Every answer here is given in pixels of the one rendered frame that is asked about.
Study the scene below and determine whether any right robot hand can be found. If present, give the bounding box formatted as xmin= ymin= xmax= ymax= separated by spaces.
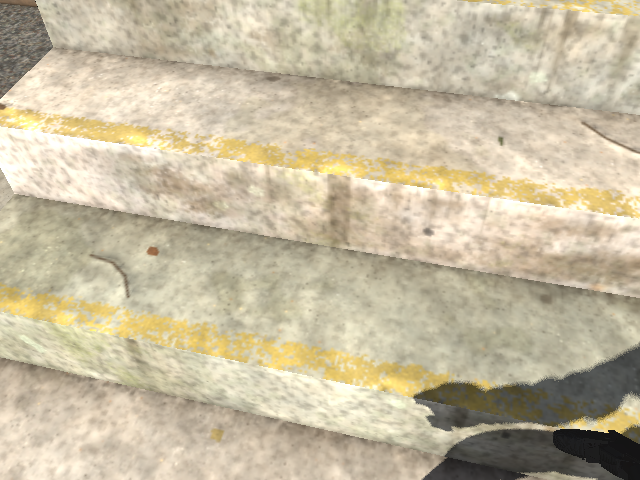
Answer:
xmin=552 ymin=429 xmax=640 ymax=480

